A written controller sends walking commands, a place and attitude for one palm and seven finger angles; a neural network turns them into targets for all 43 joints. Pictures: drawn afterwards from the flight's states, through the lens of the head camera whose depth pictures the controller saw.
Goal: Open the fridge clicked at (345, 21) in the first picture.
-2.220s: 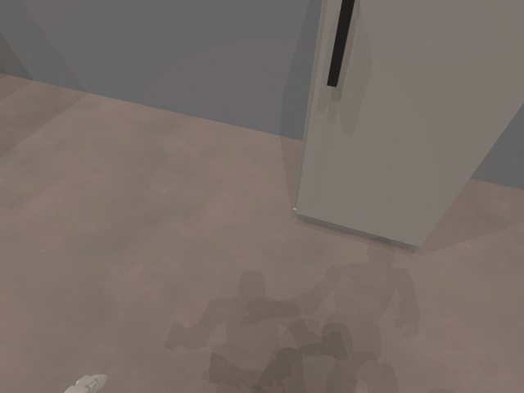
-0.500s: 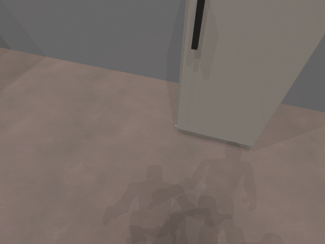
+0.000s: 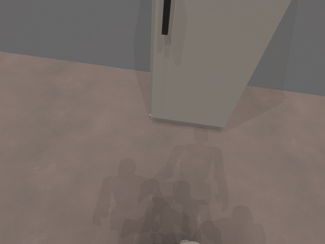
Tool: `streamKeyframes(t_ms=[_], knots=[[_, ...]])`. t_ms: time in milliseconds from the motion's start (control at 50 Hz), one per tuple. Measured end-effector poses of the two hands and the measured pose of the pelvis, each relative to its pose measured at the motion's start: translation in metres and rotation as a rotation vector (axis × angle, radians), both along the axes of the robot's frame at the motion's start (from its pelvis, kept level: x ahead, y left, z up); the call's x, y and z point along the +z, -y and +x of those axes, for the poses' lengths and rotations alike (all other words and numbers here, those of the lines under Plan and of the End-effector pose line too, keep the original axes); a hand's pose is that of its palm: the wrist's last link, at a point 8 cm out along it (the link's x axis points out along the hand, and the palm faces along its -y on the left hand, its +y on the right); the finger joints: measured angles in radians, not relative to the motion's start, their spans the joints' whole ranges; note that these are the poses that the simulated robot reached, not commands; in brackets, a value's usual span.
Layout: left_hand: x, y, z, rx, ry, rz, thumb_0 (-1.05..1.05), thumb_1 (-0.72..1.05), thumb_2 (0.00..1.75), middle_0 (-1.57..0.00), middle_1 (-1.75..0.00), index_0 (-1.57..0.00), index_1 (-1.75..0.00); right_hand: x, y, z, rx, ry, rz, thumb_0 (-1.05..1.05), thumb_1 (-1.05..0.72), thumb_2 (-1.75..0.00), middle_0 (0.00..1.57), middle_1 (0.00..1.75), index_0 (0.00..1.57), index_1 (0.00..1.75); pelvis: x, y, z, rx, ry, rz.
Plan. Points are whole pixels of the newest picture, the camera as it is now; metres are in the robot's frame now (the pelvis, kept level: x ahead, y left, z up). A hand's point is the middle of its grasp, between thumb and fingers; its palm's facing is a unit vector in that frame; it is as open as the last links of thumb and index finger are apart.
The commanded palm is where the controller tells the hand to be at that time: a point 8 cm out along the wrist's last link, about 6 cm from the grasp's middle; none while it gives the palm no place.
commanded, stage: take the last steps up to it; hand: left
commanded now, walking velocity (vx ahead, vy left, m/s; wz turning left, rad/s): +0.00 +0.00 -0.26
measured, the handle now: (167, 1) +1.00 +0.03 +0.14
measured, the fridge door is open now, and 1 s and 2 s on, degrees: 0 0 0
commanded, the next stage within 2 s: come to a stop and stand still in 1.50 s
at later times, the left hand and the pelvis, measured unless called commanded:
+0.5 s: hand out of the picture +0.06 +0.14 -0.17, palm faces -0.05 -0.99 -0.16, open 7.4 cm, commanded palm none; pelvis +0.05 -0.03 +0.00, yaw -6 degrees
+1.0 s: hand (107, 184) +0.31 +0.18 -0.16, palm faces -0.10 -0.98 -0.16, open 7.4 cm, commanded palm none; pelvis +0.23 +0.01 +0.01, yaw -8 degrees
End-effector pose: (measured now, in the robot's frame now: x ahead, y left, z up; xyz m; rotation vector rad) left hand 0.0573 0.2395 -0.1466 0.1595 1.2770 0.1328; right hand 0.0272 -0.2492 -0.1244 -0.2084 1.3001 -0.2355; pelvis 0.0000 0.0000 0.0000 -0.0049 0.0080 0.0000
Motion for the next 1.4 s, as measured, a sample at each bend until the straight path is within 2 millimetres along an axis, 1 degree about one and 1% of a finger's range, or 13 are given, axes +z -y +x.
streamKeyframes(t_ms=[160,320,380,460,580,700,740,800,960,1120,1240,1320,1400], knots=[[0.014,-0.007,0.013,-0.065,0.005,0.013,0.01,0.91,0.90,-0.20,-0.30,-0.20,-0.30,0.003,-0.016,-0.027,-0.066,0.003,0.035,0.01,-0.90,-0.90,0.20,0.30,0.20,0.30,0.009,-0.002,0.000,-0.073,0.003,-0.021],[0.015,0.027,0.040,-0.139,0.048,0.018,0.01,0.91,0.90,-0.20,-0.30,-0.20,-0.30,-0.021,-0.002,-0.066,-0.158,-0.073,0.099,0.01,-0.90,-0.90,0.21,0.30,0.20,0.30,-0.001,0.021,0.012,-0.108,0.002,-0.009],[0.013,0.040,0.036,-0.102,0.068,0.008,0.01,0.91,0.90,-0.20,-0.30,-0.20,-0.30,-0.024,0.006,-0.067,-0.145,-0.138,0.109,0.01,-0.90,-0.90,0.21,0.30,0.20,0.30,-0.002,0.027,0.023,-0.091,0.010,-0.026],[0.009,0.049,0.011,-0.057,-0.014,-0.012,0.00,0.91,0.90,-0.20,-0.30,-0.20,-0.30,-0.014,0.016,-0.035,-0.130,-0.115,0.096,0.01,-0.91,-0.90,0.20,0.30,0.20,0.30,0.003,0.031,0.043,-0.100,0.014,-0.019],[-0.001,0.053,-0.022,-0.027,-0.221,-0.064,0.00,0.91,0.90,-0.21,-0.30,-0.20,-0.30,-0.003,0.017,0.050,-0.100,0.006,0.063,0.01,-0.91,-0.90,0.20,0.30,0.20,0.30,0.002,0.022,0.080,-0.104,0.008,-0.027],[-0.021,0.032,-0.013,0.011,-0.361,-0.097,0.01,0.90,0.90,-0.21,-0.30,-0.20,-0.30,-0.009,-0.007,0.140,-0.042,0.099,0.027,0.01,-0.91,-0.90,0.20,0.30,0.20,0.30,-0.016,-0.001,0.132,-0.106,0.007,-0.028],[-0.021,0.021,0.009,-0.004,-0.368,-0.090,0.01,0.91,0.90,-0.21,-0.30,-0.20,-0.30,-0.009,-0.018,0.155,-0.050,0.120,0.027,0.01,-0.91,-0.90,0.20,0.30,0.20,0.30,-0.015,-0.007,0.145,-0.123,0.013,-0.028],[-0.013,0.007,0.060,-0.038,-0.304,-0.067,0.01,0.91,0.90,-0.21,-0.30,-0.20,-0.30,-0.002,-0.027,0.160,-0.111,0.117,0.022,0.00,-0.93,-0.90,0.20,0.30,0.20,0.30,-0.005,-0.013,0.165,-0.136,0.018,-0.027],[0.008,-0.001,0.218,-0.096,-0.021,-0.029,0.01,0.91,0.90,-0.20,-0.30,-0.19,-0.30,0.006,-0.042,0.145,-0.177,-0.031,0.063,0.00,-0.94,-0.90,0.20,0.30,0.20,0.30,0.013,-0.011,0.219,-0.141,0.015,-0.011],[0.017,0.043,0.332,-0.181,0.069,-0.037,0.00,0.91,0.90,-0.20,-0.30,-0.19,-0.30,-0.003,-0.057,0.138,-0.275,-0.178,0.166,0.01,-0.91,-0.90,0.20,0.30,0.20,0.30,0.011,0.015,0.277,-0.151,0.012,0.012],[0.011,0.097,0.408,-0.247,0.107,-0.037,0.01,0.91,0.90,-0.20,-0.30,-0.19,-0.30,-0.017,-0.042,0.149,-0.332,-0.299,0.232,0.01,-0.90,-0.90,0.20,0.30,0.20,0.30,-0.004,0.053,0.329,-0.155,0.000,0.020],[0.007,0.121,0.429,-0.201,0.145,-0.038,0.00,0.91,0.90,-0.20,-0.30,-0.20,-0.30,-0.025,-0.010,0.185,-0.298,-0.333,0.238,0.01,-0.90,-0.90,0.21,0.30,0.20,0.30,-0.010,0.076,0.357,-0.135,0.013,0.007],[0.019,0.115,0.433,-0.091,0.156,0.006,-0.03,0.95,0.90,-0.21,-0.30,-0.20,-0.30,-0.022,0.035,0.261,-0.216,-0.225,0.178,0.01,-0.91,-0.90,0.20,0.30,0.20,0.30,0.001,0.090,0.385,-0.111,0.014,-0.004]])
